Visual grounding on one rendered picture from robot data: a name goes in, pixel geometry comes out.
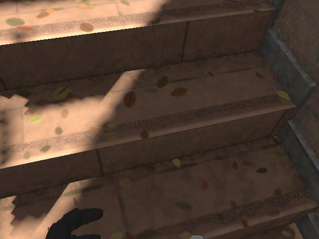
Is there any left robot hand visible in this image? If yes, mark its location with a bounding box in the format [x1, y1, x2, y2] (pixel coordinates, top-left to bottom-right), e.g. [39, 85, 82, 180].
[45, 208, 104, 239]

